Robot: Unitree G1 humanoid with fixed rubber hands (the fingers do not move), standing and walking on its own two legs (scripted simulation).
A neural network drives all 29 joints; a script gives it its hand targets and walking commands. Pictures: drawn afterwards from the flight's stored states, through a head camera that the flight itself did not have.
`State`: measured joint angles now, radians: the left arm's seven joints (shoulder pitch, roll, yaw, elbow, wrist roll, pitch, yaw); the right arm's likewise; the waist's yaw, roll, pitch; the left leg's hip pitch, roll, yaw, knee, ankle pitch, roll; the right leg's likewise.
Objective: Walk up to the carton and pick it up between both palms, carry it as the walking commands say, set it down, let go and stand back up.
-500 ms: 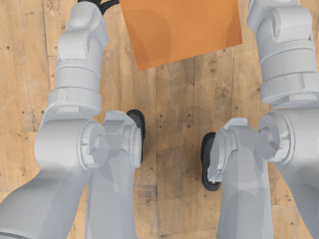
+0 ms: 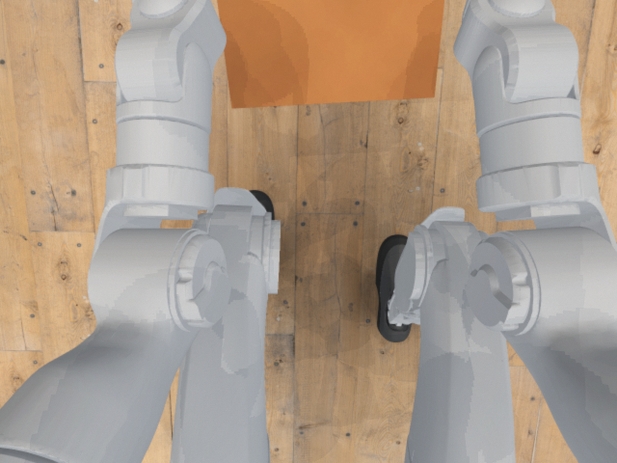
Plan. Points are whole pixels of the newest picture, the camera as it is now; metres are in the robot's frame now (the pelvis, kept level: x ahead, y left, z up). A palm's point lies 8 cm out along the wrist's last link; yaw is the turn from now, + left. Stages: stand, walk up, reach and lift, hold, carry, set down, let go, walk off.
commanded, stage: reach and lift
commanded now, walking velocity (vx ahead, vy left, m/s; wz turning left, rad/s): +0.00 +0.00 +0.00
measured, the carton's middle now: out of the picture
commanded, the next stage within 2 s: none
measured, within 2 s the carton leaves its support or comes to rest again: neither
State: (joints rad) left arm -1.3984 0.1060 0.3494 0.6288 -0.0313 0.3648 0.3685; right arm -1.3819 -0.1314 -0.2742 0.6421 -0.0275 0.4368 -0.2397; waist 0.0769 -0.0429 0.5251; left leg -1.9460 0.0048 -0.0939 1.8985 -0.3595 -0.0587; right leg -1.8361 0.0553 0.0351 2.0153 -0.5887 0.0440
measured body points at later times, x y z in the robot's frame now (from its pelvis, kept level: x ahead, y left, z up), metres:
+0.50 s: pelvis -0.01 -0.01 +0.05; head +0.31 +0.03 +0.35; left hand +0.53 +0.20 -0.02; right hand +0.57 -0.08 -0.02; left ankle +0.19 +0.14 -0.41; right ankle +0.13 -0.13 -0.41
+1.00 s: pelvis -0.01 +0.00 +0.10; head +0.28 +0.05 +0.44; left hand +0.50 +0.20 +0.05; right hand +0.56 -0.07 +0.06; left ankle +0.19 +0.14 -0.41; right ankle +0.13 -0.13 -0.41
